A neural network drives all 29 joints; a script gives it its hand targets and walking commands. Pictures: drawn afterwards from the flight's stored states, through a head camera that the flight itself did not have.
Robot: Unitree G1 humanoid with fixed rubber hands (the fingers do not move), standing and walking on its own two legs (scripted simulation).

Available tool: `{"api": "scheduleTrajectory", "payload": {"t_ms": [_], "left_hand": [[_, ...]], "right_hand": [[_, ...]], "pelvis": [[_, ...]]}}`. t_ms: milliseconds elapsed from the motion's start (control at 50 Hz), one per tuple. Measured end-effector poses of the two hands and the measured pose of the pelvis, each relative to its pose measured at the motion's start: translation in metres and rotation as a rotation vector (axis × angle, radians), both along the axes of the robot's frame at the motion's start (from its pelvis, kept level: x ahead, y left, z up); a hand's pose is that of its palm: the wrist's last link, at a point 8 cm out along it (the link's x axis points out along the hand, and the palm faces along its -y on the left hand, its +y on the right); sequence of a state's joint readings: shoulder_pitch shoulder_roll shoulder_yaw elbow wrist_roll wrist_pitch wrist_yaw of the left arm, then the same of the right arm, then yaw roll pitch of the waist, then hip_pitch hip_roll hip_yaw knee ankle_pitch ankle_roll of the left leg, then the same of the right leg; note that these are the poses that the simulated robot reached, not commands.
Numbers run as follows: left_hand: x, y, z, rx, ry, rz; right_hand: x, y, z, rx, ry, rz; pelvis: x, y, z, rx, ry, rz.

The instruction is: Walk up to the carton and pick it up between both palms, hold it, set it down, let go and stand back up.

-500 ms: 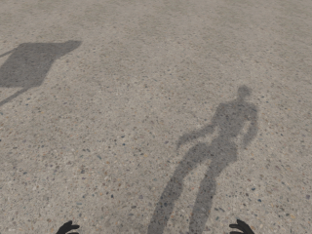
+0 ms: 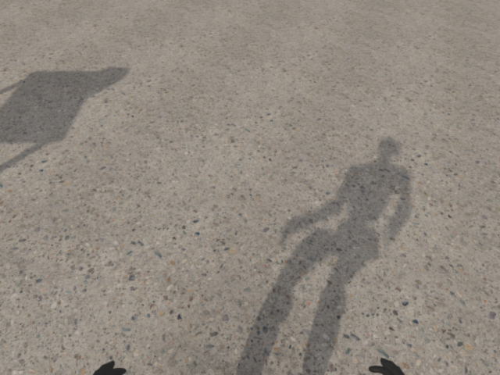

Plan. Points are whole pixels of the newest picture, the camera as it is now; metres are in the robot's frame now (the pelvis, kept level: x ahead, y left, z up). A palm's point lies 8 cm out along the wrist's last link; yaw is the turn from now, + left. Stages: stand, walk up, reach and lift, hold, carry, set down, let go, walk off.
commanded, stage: stand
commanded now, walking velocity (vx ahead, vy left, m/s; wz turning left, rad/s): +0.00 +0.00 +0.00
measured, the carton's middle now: out of the picture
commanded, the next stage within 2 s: walk up in 0.04 s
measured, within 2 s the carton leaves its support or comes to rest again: neither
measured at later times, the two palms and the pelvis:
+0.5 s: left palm out of the picture +0.05 +0.36 -0.10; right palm (375, 344) +0.18 -0.21 -0.07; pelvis +0.03 +0.05 +0.00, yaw +15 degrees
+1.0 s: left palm out of the picture +0.24 +0.49 -0.08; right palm (271, 259) +0.36 -0.06 -0.11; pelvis +0.24 +0.19 +0.00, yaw +33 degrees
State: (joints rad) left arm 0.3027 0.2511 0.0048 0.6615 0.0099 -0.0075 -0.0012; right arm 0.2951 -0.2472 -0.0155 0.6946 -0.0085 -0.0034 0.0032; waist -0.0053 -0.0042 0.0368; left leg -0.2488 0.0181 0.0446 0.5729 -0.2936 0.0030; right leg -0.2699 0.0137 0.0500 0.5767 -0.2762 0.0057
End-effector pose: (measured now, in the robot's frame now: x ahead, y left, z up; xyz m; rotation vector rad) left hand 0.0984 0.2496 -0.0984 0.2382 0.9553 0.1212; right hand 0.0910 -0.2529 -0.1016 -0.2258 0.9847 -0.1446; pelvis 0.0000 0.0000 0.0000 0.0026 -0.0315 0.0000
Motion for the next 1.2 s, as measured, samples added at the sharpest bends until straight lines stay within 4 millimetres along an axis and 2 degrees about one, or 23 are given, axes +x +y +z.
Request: {"api": "scheduleTrajectory", "payload": {"t_ms": [240,280,320,380,440,520,580,620,680,760,840,900,960,1000,1060,1120,1200], "left_hand": [[-0.002,0.002,-0.001,0.004,0.014,-0.002],[-0.001,0.007,0.0,0.023,-0.001,-0.009],[-0.004,0.02,0.002,0.051,-0.038,0.027],[-0.019,0.047,0.006,0.094,-0.06,0.112],[-0.038,0.077,0.005,0.111,-0.045,0.195],[-0.053,0.122,-0.005,0.111,-0.028,0.289],[-0.055,0.16,-0.024,0.102,-0.024,0.349],[-0.05,0.183,-0.042,0.088,-0.007,0.363],[-0.026,0.196,-0.051,0.029,-0.014,0.362],[0.024,0.2,-0.03,-0.026,-0.09,0.33],[0.064,0.207,-0.004,-0.046,-0.126,0.339],[0.089,0.218,0.009,-0.031,-0.131,0.369],[0.12,0.232,0.018,0.004,-0.147,0.407],[0.142,0.242,0.021,0.035,-0.165,0.437],[0.168,0.253,0.017,0.102,-0.195,0.504],[0.164,0.251,0.012,0.144,-0.133,0.569],[0.141,0.242,0.013,0.108,0.003,0.703]], "right_hand": [[-0.005,0.0,-0.001,0.0,0.015,-0.007],[-0.006,0.001,-0.002,0.008,0.035,0.025],[-0.001,0.002,-0.002,-0.007,0.086,0.1],[0.022,0.006,0.006,-0.038,0.109,0.197],[0.055,0.017,0.017,-0.055,0.083,0.256],[0.105,0.049,0.032,-0.078,0.022,0.323],[0.14,0.081,0.034,-0.115,-0.036,0.363],[0.155,0.099,0.027,-0.151,-0.073,0.361],[0.155,0.122,0.015,-0.164,-0.035,0.338],[0.147,0.144,0.012,-0.171,0.079,0.336],[0.163,0.163,0.011,-0.147,0.155,0.358],[0.194,0.176,0.005,-0.123,0.185,0.385],[0.237,0.189,-0.003,-0.106,0.197,0.419],[0.274,0.197,-0.011,-0.1,0.196,0.449],[0.34,0.213,-0.031,-0.107,0.193,0.533],[0.41,0.249,-0.035,-0.108,0.154,0.641],[0.495,0.311,-0.014,-0.068,0.052,0.743]], "pelvis": [[0.001,0.001,0.0,0.0,-0.002,-0.005],[0.002,0.002,-0.001,-0.012,0.005,0.037],[0.004,0.005,-0.002,-0.019,0.017,0.085],[0.009,0.015,0.0,-0.03,0.015,0.143],[0.018,0.031,0.002,-0.038,0.001,0.199],[0.036,0.059,-0.002,-0.044,-0.018,0.275],[0.056,0.09,-0.014,-0.044,-0.028,0.315],[0.066,0.11,-0.028,-0.017,-0.029,0.34],[0.08,0.128,-0.032,0.007,-0.024,0.365],[0.106,0.146,-0.015,0.014,-0.023,0.405],[0.14,0.166,-0.001,0.011,-0.006,0.455],[0.172,0.179,0.004,0.011,0.008,0.496],[0.209,0.189,0.002,0.016,0.018,0.538],[0.238,0.194,-0.003,0.02,0.021,0.569],[0.284,0.202,-0.019,0.003,0.018,0.625],[0.314,0.21,-0.022,-0.01,0.01,0.656],[0.349,0.229,-0.006,-0.015,0.002,0.716]]}}
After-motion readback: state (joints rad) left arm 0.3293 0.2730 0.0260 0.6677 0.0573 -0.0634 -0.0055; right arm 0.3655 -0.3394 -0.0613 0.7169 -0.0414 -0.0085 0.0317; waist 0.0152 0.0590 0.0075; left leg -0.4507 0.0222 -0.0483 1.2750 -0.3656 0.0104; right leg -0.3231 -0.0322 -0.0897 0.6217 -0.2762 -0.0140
